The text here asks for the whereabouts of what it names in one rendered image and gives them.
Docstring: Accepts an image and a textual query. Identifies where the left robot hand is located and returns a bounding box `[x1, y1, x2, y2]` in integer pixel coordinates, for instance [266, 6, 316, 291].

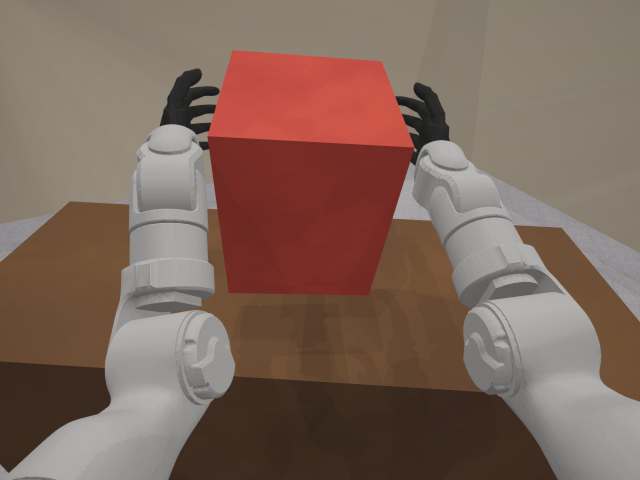
[160, 68, 220, 150]

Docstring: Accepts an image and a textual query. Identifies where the carton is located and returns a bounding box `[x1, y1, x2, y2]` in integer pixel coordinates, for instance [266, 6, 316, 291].
[207, 50, 415, 295]

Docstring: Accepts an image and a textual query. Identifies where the pedestal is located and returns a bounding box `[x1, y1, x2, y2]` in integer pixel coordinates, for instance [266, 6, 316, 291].
[0, 201, 640, 480]

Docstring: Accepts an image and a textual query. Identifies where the robot right forearm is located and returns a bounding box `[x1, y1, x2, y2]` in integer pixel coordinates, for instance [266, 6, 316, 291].
[412, 140, 601, 365]

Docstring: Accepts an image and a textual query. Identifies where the robot right upper arm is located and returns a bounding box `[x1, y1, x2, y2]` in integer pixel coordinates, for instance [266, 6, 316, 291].
[463, 292, 640, 480]

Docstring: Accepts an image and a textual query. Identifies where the right robot hand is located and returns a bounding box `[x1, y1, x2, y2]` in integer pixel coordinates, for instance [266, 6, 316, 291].
[395, 82, 450, 165]

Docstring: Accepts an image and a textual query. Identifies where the robot left forearm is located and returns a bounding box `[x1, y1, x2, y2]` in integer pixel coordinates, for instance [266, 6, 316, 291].
[105, 124, 215, 394]

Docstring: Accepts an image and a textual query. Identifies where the robot left upper arm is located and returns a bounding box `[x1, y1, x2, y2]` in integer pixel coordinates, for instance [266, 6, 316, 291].
[2, 310, 235, 480]

